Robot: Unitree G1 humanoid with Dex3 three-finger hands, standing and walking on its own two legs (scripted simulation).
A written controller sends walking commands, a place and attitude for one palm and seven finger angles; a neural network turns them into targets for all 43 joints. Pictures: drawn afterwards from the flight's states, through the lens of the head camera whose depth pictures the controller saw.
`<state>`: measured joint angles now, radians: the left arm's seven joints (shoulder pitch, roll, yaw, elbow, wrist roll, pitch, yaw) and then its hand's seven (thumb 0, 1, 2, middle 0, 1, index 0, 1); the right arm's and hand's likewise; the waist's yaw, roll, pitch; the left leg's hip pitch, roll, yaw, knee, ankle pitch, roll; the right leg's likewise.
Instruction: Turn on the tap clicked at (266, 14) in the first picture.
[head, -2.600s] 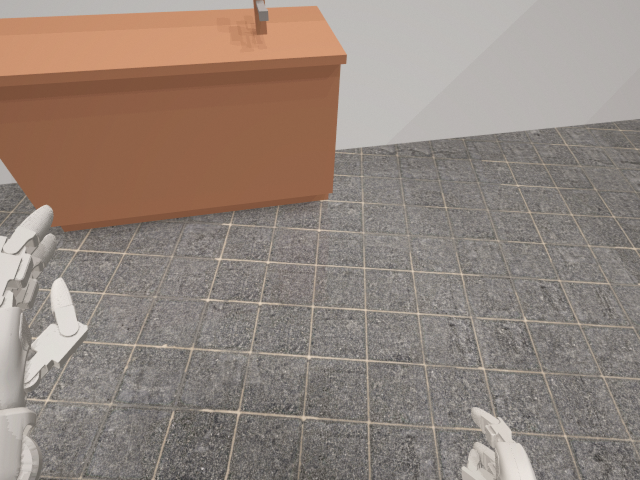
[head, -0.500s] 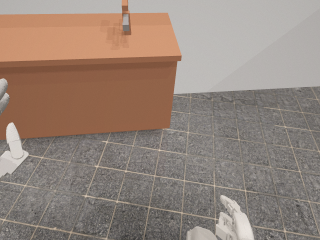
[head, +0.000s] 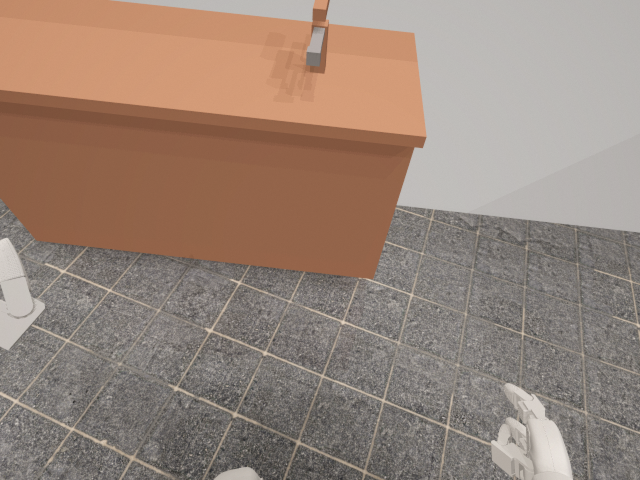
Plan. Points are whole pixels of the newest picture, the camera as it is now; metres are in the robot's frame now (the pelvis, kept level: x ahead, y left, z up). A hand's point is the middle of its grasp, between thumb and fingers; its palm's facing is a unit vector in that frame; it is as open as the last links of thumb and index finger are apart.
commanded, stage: turn to face it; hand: left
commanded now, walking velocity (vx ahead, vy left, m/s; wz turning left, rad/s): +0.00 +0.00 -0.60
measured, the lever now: (313, 56) +0.87 +0.06 +0.07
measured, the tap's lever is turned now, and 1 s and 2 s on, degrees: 0 0 0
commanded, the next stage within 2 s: take the last steps up to it in 0.82 s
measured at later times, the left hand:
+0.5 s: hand (187, 285) +0.25 +0.14 +0.19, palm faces +0.19 -0.86 -0.47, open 7.4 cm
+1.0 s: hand (185, 344) +0.19 +0.12 +0.19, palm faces +0.13 -0.90 -0.42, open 7.4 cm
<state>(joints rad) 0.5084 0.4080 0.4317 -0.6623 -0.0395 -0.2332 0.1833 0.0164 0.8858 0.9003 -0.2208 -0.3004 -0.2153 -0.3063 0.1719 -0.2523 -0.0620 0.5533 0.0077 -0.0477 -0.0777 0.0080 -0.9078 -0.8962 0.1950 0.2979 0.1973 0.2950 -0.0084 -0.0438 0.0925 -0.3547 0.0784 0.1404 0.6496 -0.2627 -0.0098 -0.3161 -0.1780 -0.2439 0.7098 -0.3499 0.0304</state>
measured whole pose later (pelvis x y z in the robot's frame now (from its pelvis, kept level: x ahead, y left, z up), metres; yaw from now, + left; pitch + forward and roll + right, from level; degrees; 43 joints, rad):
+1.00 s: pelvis -0.09 -0.03 +0.01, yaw -22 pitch -1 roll -1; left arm 0.45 0.34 0.35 -0.44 -0.01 -0.19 0.15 0.02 0.89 0.90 -0.21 -0.30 -0.21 -0.31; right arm 0.25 -0.15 0.02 0.59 0.02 -0.08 -0.03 0.01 -0.90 -0.90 0.20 0.30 0.20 0.30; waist 0.03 0.05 0.00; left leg -0.25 0.13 0.10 0.59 -0.31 -0.06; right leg -0.30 0.00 -0.08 0.62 -0.35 0.04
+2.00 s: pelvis +0.01 -0.04 +0.01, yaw -21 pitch +0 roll +1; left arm 0.50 0.37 0.37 -0.58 -0.02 -0.26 0.17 0.02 0.89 0.90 -0.22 -0.30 -0.21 -0.31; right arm 0.21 -0.27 -0.05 0.59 0.00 -0.08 -0.07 0.01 -0.90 -0.90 0.20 0.30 0.20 0.30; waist 0.02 -0.01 0.08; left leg -0.32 0.07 0.15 0.50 -0.17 0.01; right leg -0.21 -0.10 -0.13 0.61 -0.39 0.02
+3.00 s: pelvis +0.24 -0.11 +0.02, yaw -23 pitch +1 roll +0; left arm 0.51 0.39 0.38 -0.55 -0.03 -0.24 0.15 0.02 0.89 0.90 -0.22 -0.30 -0.21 -0.31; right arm 0.21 -0.11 0.04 0.60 0.01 -0.10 -0.05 0.01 -0.90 -0.90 0.20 0.30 0.20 0.30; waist 0.01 0.03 0.05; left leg -0.23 0.10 0.17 0.52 -0.29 -0.01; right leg -0.39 -0.07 -0.16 0.67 -0.33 0.03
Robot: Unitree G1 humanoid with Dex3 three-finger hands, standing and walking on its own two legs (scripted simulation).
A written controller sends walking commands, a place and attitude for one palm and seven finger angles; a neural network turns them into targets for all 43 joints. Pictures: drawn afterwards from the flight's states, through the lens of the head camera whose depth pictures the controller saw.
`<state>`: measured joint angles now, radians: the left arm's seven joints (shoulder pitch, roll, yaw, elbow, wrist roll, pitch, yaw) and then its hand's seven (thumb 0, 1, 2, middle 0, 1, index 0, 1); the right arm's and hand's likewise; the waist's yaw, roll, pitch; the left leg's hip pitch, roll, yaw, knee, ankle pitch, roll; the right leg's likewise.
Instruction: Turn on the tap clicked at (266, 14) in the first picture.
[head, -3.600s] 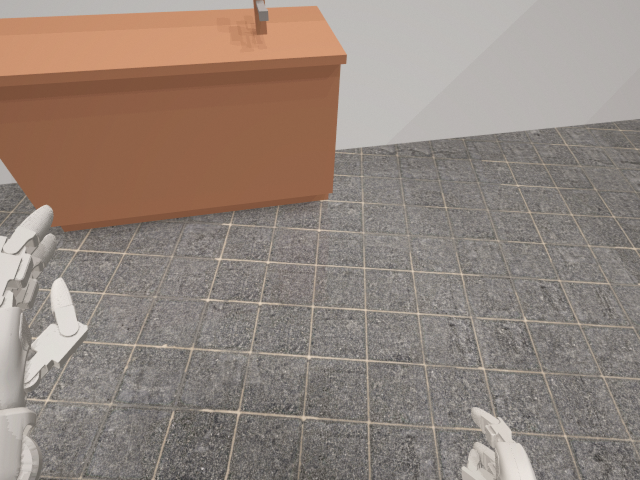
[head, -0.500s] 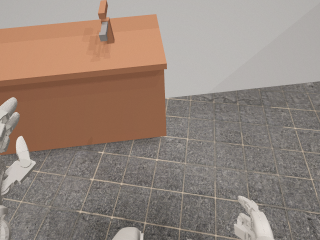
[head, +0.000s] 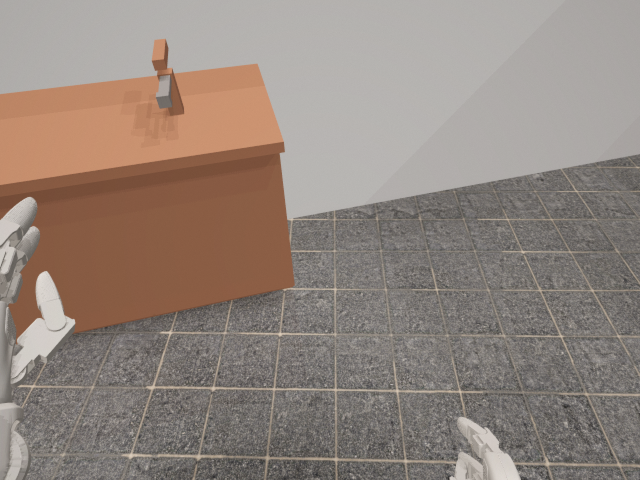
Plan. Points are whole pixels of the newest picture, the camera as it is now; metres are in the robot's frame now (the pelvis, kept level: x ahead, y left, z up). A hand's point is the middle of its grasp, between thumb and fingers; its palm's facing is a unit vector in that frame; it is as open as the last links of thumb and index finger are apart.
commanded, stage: take the last steps up to it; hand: left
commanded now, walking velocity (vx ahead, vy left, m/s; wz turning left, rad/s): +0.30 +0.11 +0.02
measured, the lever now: (164, 99) +0.86 +0.44 +0.06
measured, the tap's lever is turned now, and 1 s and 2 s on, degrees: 0 0 0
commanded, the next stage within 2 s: none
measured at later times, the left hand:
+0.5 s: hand (69, 320) +0.21 +0.25 +0.18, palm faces +0.44 -0.80 -0.41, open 7.4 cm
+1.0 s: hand (100, 240) +0.30 +0.26 +0.18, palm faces +0.42 -0.79 -0.44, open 7.4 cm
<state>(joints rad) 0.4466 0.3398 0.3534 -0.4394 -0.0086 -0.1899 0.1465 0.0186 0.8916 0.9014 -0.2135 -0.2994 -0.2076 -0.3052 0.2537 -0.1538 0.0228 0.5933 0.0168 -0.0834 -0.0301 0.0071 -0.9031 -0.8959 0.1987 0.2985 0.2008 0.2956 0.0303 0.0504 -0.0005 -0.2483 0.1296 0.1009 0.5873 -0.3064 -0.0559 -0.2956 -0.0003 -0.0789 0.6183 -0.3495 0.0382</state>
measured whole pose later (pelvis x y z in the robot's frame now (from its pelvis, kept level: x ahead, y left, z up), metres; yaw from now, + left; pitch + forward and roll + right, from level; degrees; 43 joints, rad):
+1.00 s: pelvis +0.10 +0.03 +0.00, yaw +1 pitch +0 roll +1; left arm 0.50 0.37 0.37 -0.58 -0.02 -0.26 0.17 0.02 0.89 0.90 -0.22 -0.30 -0.21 -0.31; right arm 0.21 -0.27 -0.05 0.59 0.00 -0.08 -0.07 0.01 -0.90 -0.90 0.20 0.30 0.20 0.30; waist 0.02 -0.01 0.08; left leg -0.32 0.07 0.15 0.50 -0.17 0.01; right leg -0.21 -0.10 -0.13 0.61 -0.39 0.02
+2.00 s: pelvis +0.33 +0.04 +0.01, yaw -1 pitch +1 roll +0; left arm 0.51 0.39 0.38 -0.55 -0.03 -0.24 0.15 0.02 0.89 0.90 -0.22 -0.30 -0.21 -0.31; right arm 0.21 -0.11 0.04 0.60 0.01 -0.10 -0.05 0.01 -0.90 -0.90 0.20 0.30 0.20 0.30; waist 0.01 0.03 0.05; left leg -0.23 0.10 0.17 0.52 -0.29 -0.01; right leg -0.39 -0.07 -0.16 0.67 -0.33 0.03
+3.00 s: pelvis +0.39 +0.02 +0.01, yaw -2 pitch -2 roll +0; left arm 0.49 0.35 0.33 -0.48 -0.04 -0.17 0.15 0.02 0.89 0.90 -0.22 -0.30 -0.21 -0.31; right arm 0.23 -0.23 0.01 0.61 0.01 -0.04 -0.08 0.01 -0.91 -0.90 0.20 0.30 0.20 0.30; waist 0.00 -0.01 0.03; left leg -0.23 0.02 0.04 0.50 -0.24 0.00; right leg -0.26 0.02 -0.11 0.49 -0.22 -0.04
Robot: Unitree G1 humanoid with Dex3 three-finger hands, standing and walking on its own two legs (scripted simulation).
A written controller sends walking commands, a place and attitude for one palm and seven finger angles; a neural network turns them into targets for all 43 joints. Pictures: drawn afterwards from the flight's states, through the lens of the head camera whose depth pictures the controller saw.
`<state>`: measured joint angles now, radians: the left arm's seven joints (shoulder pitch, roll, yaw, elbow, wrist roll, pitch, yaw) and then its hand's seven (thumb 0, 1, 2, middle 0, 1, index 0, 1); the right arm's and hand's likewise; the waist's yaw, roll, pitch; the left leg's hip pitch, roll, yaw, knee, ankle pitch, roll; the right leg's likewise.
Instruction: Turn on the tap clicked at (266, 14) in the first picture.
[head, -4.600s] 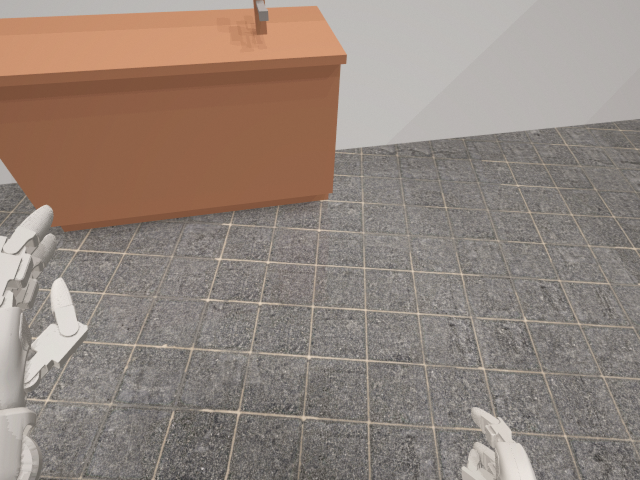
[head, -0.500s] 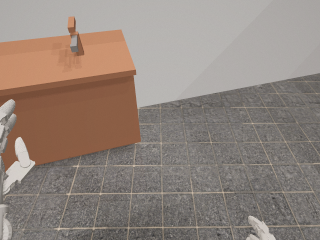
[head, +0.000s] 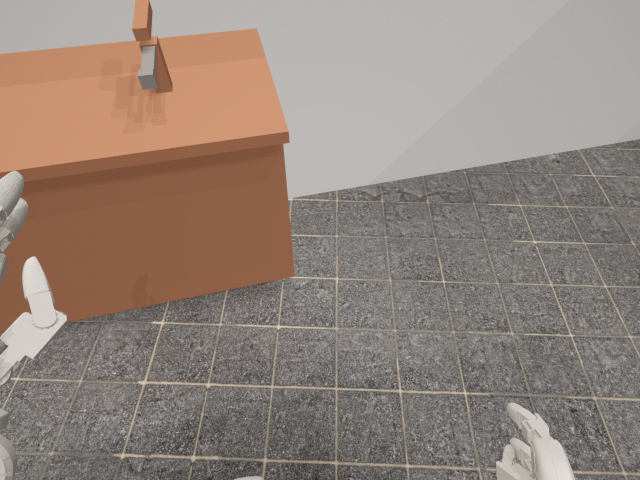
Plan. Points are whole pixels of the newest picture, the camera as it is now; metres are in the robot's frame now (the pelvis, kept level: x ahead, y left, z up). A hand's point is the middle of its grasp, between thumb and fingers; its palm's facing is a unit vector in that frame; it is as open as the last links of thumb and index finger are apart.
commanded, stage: take the last steps up to it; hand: left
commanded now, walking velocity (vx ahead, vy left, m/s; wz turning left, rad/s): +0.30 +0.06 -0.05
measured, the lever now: (148, 78) +0.77 +0.40 +0.06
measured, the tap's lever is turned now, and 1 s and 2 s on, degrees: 0 0 0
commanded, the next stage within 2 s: come to a stop and stand still in 1.22 s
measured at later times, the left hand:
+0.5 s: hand (137, 210) +0.34 +0.22 +0.18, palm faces +0.37 -0.80 -0.47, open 7.4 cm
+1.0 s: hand (155, 122) +0.46 +0.24 +0.19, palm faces +0.35 -0.80 -0.49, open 7.4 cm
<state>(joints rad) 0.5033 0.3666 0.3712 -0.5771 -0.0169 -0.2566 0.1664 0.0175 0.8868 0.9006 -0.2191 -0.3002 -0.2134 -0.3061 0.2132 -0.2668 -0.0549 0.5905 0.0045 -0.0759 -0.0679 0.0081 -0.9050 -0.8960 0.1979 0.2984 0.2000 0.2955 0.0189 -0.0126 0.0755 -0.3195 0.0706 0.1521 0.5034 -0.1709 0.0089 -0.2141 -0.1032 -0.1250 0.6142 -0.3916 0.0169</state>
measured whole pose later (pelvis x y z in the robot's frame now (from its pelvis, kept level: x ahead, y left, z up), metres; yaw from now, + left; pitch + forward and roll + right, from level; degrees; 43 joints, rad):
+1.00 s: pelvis +0.24 +0.01 +0.01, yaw -2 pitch +1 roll +0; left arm 0.51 0.39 0.38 -0.55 -0.03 -0.24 0.15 0.02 0.89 0.90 -0.22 -0.30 -0.21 -0.31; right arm 0.21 -0.11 0.04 0.60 0.01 -0.10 -0.05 0.01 -0.90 -0.90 0.20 0.30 0.20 0.30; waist 0.01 0.03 0.05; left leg -0.23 0.10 0.17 0.52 -0.29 -0.01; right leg -0.39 -0.07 -0.16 0.67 -0.33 0.03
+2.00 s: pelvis +0.29 -0.01 +0.01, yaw -3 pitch -2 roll +0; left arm 0.49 0.35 0.33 -0.48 -0.04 -0.17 0.15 0.02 0.89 0.90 -0.22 -0.30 -0.21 -0.31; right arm 0.23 -0.23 0.01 0.61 0.01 -0.04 -0.08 0.01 -0.91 -0.90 0.20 0.30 0.20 0.30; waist 0.00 -0.01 0.03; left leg -0.23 0.02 0.04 0.50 -0.24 0.00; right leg -0.26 0.02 -0.11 0.49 -0.22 -0.04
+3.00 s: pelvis +0.33 +0.05 +0.01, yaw -3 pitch +0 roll -2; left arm 0.37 0.34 0.35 -0.45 -0.04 -0.26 0.10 0.02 0.89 0.90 -0.21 -0.30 -0.21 -0.31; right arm 0.20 -0.18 0.03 0.57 -0.01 -0.16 0.00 0.01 -0.90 -0.90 0.20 0.30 0.20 0.30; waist 0.03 -0.04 0.03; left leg -0.22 -0.05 0.05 0.51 -0.31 0.09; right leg -0.23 -0.03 -0.06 0.47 -0.24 0.02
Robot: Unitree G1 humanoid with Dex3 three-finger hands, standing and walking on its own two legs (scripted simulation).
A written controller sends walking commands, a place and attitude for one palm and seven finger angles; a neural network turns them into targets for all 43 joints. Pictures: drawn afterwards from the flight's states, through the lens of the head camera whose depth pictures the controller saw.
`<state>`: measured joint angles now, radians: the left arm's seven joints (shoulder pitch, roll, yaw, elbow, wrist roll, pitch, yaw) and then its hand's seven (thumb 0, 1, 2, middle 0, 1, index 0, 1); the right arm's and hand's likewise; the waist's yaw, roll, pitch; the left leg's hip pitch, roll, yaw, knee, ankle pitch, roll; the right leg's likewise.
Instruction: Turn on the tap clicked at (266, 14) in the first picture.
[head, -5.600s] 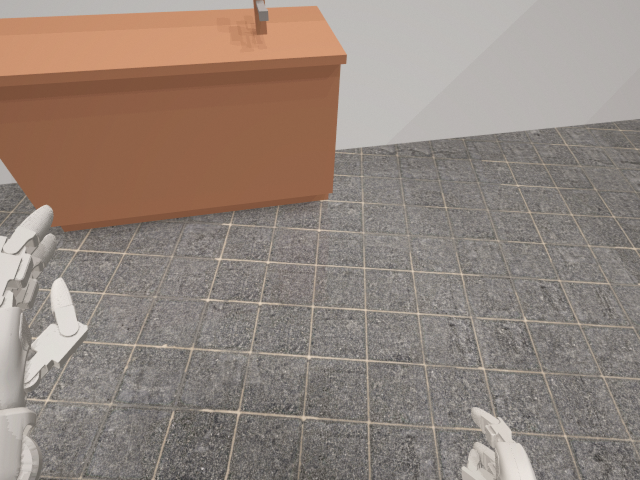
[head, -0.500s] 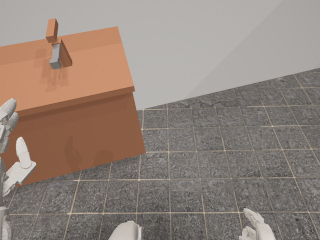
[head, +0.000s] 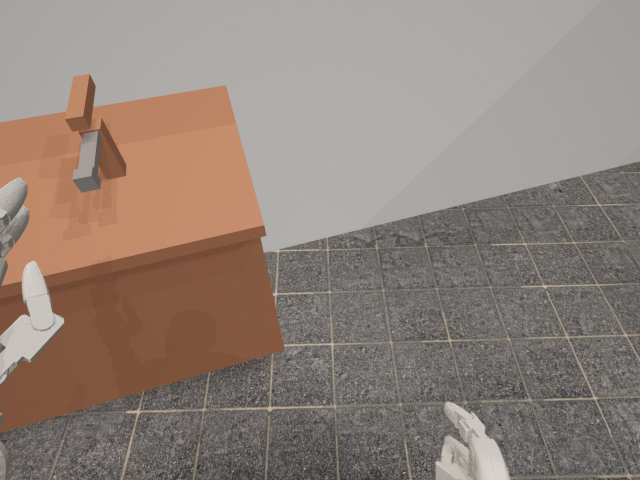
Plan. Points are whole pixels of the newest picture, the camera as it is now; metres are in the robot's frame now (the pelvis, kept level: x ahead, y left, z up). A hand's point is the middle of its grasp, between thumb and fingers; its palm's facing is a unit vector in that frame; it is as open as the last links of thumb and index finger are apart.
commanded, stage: take the last steps up to it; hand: left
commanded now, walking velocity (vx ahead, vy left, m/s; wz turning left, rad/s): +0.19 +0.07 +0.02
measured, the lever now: (86, 179) +0.51 +0.41 +0.06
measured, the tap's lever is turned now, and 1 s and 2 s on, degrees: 0 0 0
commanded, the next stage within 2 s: come to a stop and stand still in 0.22 s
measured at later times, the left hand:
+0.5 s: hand (80, 238) +0.30 +0.26 +0.18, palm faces +0.42 -0.81 -0.41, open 7.4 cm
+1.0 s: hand (113, 276) +0.27 +0.22 +0.16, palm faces +0.39 -0.84 -0.38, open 7.4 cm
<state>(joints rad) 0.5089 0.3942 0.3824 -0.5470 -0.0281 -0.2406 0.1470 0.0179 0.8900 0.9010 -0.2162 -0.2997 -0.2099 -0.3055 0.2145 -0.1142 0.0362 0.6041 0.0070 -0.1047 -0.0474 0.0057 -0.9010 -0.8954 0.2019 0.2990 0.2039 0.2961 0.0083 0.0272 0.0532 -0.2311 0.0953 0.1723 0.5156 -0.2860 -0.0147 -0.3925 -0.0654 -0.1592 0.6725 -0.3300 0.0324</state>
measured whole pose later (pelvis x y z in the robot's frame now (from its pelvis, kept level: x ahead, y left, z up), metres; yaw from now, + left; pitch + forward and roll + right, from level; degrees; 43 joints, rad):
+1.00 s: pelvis +0.06 -0.02 +0.00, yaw -1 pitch -2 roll +0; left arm 0.49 0.35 0.33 -0.48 -0.04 -0.17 0.15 0.02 0.89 0.90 -0.22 -0.30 -0.21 -0.31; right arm 0.23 -0.23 0.01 0.61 0.01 -0.04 -0.08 0.01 -0.91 -0.90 0.20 0.30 0.20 0.30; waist 0.00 -0.01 0.03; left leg -0.23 0.02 0.04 0.50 -0.24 0.00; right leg -0.26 0.02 -0.11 0.49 -0.22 -0.04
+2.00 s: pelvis +0.10 +0.05 +0.00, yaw -1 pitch +0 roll -2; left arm 0.37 0.34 0.35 -0.45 -0.04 -0.26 0.10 0.02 0.89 0.90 -0.21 -0.30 -0.21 -0.31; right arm 0.20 -0.18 0.03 0.57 -0.01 -0.16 0.00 0.01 -0.90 -0.90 0.20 0.30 0.20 0.30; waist 0.03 -0.04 0.03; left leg -0.22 -0.05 0.05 0.51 -0.31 0.09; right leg -0.23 -0.03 -0.06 0.47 -0.24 0.02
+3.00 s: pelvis +0.13 +0.13 -0.01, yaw +0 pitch -6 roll +0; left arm 0.01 0.43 0.42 -0.27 -0.02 -0.25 0.09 0.02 0.89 0.90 -0.22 -0.30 -0.21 -0.31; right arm 0.17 -0.20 0.01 0.65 0.01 -0.16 -0.03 0.01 -0.91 -0.90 0.20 0.30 0.20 0.30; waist 0.10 -0.08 0.11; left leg -0.28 0.01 0.00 0.60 -0.26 0.00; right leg -0.31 -0.01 -0.10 0.52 -0.12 -0.04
